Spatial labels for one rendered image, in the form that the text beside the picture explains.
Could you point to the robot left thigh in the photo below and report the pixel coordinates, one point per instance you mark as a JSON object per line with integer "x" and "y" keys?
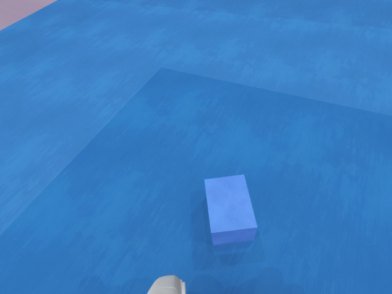
{"x": 168, "y": 285}

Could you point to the carton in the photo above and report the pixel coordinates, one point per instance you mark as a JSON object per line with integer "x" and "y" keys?
{"x": 231, "y": 215}

